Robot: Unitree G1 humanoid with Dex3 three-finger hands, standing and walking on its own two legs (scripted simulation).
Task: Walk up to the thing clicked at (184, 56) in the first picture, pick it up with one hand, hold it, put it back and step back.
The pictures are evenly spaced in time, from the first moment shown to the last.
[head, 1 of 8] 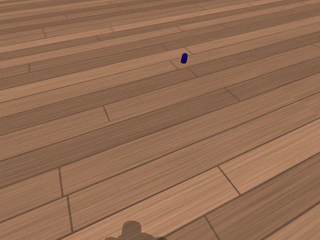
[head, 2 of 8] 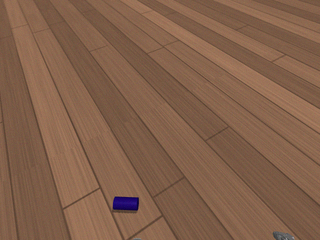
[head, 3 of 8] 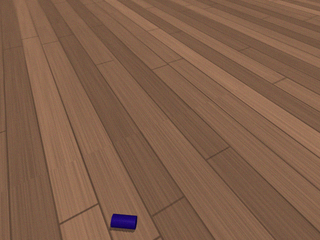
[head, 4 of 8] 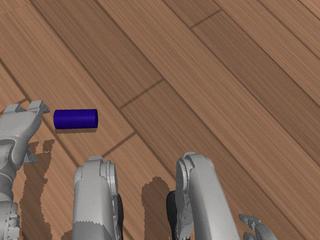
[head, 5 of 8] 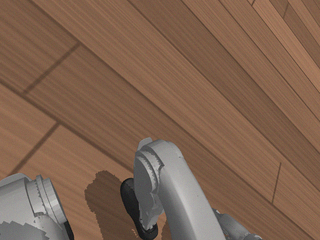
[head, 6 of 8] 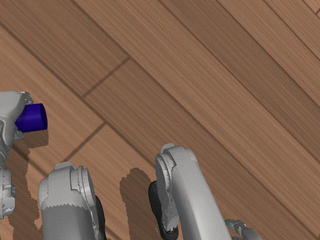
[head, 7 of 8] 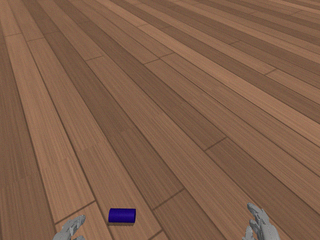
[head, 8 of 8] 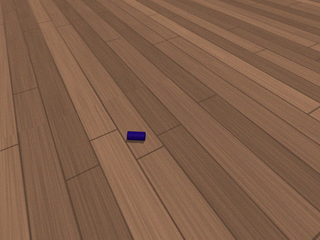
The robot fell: no
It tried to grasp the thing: yes
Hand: left
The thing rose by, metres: 0.68
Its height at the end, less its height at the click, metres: +0.00
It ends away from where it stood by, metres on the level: 0.01
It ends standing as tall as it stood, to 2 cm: yes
